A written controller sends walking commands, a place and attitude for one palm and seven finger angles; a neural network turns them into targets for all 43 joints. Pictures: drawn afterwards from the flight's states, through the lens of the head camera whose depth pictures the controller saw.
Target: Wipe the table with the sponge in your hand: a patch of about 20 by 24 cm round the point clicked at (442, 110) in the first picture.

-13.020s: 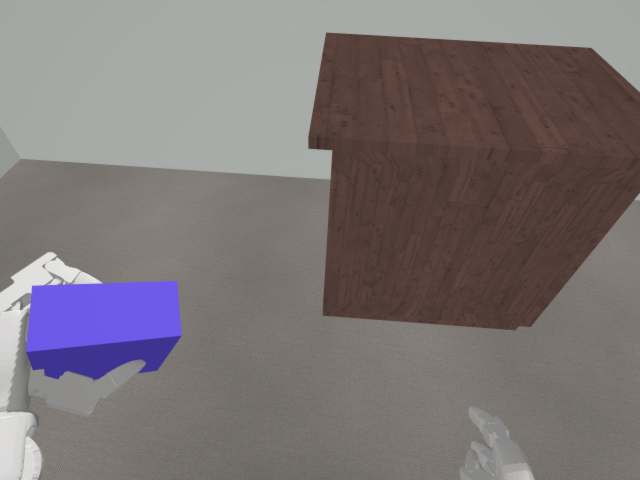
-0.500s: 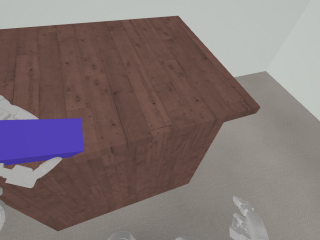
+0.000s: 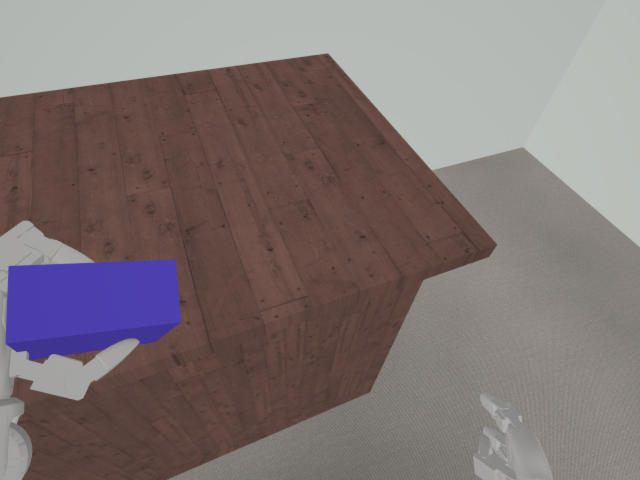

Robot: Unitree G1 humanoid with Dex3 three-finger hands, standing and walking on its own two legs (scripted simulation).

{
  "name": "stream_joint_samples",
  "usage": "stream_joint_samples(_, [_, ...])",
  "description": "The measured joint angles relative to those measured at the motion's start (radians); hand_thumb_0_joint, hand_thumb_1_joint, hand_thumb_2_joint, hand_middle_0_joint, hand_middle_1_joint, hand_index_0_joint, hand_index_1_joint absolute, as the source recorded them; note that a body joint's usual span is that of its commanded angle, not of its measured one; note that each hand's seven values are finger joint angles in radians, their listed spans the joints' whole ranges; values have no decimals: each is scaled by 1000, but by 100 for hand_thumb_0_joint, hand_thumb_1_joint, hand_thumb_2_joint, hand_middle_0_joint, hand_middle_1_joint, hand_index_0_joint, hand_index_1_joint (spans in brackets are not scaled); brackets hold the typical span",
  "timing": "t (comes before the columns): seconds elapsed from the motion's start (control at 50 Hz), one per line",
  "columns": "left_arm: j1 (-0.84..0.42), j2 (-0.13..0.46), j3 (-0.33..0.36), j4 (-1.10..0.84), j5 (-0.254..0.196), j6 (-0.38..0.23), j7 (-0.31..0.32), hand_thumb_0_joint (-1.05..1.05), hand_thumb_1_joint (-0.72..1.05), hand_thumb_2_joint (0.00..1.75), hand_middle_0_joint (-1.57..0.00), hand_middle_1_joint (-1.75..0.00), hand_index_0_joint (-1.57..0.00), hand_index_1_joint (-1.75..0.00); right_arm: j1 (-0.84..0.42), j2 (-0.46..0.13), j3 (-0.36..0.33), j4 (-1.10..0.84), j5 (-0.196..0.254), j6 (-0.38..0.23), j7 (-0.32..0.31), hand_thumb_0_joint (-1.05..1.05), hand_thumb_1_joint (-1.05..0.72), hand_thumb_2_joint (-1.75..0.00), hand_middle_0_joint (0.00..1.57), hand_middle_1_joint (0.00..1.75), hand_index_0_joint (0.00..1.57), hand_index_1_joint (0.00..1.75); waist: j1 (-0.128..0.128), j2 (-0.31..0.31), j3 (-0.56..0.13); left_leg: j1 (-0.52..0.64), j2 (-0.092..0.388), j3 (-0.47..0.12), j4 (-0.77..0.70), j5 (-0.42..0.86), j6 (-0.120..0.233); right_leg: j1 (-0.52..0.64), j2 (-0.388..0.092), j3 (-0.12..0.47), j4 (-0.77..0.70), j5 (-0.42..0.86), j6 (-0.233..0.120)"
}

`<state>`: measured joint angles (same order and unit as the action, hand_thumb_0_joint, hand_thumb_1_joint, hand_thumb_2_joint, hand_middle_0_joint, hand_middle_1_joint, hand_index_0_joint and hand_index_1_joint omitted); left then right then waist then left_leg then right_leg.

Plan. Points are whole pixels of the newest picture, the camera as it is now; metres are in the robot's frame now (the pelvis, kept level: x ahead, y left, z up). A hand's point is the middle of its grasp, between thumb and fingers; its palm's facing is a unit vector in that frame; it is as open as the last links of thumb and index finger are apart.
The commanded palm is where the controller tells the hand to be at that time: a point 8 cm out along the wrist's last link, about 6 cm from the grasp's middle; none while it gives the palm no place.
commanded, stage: come to a stop and stand still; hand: left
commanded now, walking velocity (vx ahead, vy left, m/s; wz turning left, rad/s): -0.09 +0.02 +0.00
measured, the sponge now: (119, 310) +0.23 +0.20 +0.16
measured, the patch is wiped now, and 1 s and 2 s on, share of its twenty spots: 0.00 0.00 0.00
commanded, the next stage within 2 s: look again from close up in 0.66 s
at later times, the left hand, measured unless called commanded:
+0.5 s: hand (17, 258) +0.25 +0.28 +0.19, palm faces +0.46 -0.79 -0.42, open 9.7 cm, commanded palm +0.17 +0.28 +0.19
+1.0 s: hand (45, 271) +0.26 +0.27 +0.18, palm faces +0.38 -0.87 -0.32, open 9.7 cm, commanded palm +0.20 +0.30 +0.19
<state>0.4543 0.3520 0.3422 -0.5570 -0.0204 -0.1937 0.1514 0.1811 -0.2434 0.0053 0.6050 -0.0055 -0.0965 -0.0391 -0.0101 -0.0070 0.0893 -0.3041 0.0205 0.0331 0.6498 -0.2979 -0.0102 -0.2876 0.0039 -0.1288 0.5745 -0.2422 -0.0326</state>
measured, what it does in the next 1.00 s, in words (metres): stands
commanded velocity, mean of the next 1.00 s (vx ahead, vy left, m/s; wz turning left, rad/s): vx -0.01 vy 0.00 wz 0.00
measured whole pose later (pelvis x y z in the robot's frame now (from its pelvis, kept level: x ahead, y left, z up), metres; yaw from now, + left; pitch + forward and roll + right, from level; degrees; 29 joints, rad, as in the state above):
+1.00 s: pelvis +0.03 +0.03 +0.01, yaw -1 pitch -2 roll -2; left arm 0.38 0.35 0.34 -0.44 -0.03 -0.23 0.11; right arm 0.19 -0.19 0.03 0.58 0.00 -0.16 -0.01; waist 0.03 -0.03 0.05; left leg -0.20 -0.02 0.08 0.49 -0.27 0.07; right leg -0.19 -0.02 -0.08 0.43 -0.20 0.02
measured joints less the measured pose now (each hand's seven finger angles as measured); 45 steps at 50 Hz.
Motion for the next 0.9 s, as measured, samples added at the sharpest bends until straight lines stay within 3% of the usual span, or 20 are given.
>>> stream_joint_samples(0.1, [6,53,37,12,-3,-19,-1,-1,-45,101,-79,-134,-78,-134,13,21,-5,-19,3,-7,-22,1,-91,-90,20,30,20,30,25,-40,-16,34,-26,25,-58,13,55,12,-19,29,-15,-3,17])
stream_joint_samples(0.22, [-44,16,32,90,0,2,2,-1,-45,101,-79,-134,-78,-135,5,45,24,-22,1,-25,-10,1,-90,-90,20,30,20,30,46,-1,-31,49,-19,22,-102,32,51,41,-7,28,-90,32,16])
stream_joint_samples(0.3, [-40,-24,-15,101,-2,29,-4,-1,-45,101,-79,-134,-78,-135,-1,64,45,-18,-1,-18,-5,1,-90,-90,20,30,20,30,47,11,-49,57,-17,23,-125,41,49,53,-3,30,-121,48,16])
stream_joint_samples(0.4, [-24,-19,-40,104,-7,42,-14,-1,-45,101,-79,-134,-78,-135,7,75,57,-20,-3,-4,-12,1,-90,-90,21,30,20,30,42,10,-67,74,-20,23,-158,56,48,68,-4,30,-150,59,16])
stream_joint_samples(0.44, [-148,68,-7,161,52,14,-62,-1,-45,101,-79,-134,-78,-134,32,77,43,-26,-12,-32,-15,1,-90,-90,21,30,20,30,74,3,-59,43,-14,12,-136,56,47,50,2,18,-148,65,15])
stream_joint_samples(0.48, [-258,116,42,260,30,-25,-72,-1,-45,101,-79,-134,-78,-134,29,72,43,-14,-6,-38,-3,1,-90,-90,21,30,20,30,90,-8,-46,31,-10,17,-133,62,46,36,5,23,-147,73,8])
stream_joint_samples(0.54, [-240,78,82,266,-15,-20,-46,-1,-45,101,-79,-134,-78,-134,26,49,36,-19,5,-45,26,1,-90,-90,21,30,20,30,65,-4,-30,51,-18,42,-156,71,55,35,-3,48,-142,79,15])
stream_joint_samples(0.6, [-122,22,36,185,-22,-25,-42,-1,-45,101,-78,-134,-77,-135,46,29,20,-30,13,-52,37,1,-90,-90,21,30,20,30,36,2,-34,63,-30,57,-163,67,67,35,-15,63,-129,68,28])
stream_joint_samples(0.66, [-22,4,-26,136,-15,-35,-60,-1,-45,101,-78,-135,-77,-135,70,24,11,-27,17,-49,28,1,-90,-90,21,30,20,30,20,-6,-40,72,-38,56,-163,58,73,42,-23,63,-122,55,36])
stream_joint_samples(0.72, [7,19,-39,130,-17,-39,-70,-1,-45,101,-78,-135,-77,-135,86,30,9,-18,16,-49,14,1,-90,-90,21,30,20,30,20,-23,-37,77,-40,47,-157,50,75,54,-25,54,-123,48,37])
stream_joint_samples(0.8, [-40,34,0,136,-16,-42,-58,-1,-45,101,-78,-135,-77,-135,87,36,11,-6,15,-59,10,1,-90,-90,20,30,20,30,33,-36,-27,86,-42,35,-150,41,74,71,-26,43,-125,40,37])
stream_joint_samples(0.9, [-82,15,28,130,-16,-42,-40,-1,-44,101,-78,-135,-77,-135,51,39,16,-5,12,-73,23,1,-90,-90,20,30,20,30,41,-29,-28,99,-41,38,-149,32,77,88,-25,47,-136,39,43])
